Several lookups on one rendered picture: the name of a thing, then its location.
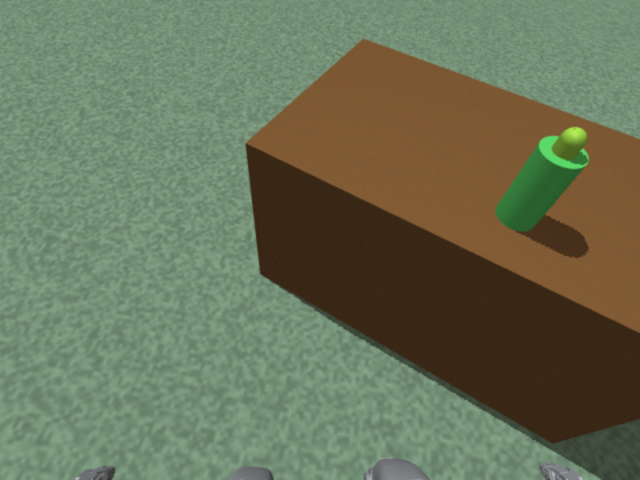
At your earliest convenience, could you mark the bottle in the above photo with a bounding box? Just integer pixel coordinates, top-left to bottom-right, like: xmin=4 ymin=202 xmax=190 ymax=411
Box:
xmin=496 ymin=127 xmax=589 ymax=232

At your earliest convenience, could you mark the right robot hand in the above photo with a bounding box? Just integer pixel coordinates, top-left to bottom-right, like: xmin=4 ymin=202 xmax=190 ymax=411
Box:
xmin=539 ymin=462 xmax=583 ymax=480

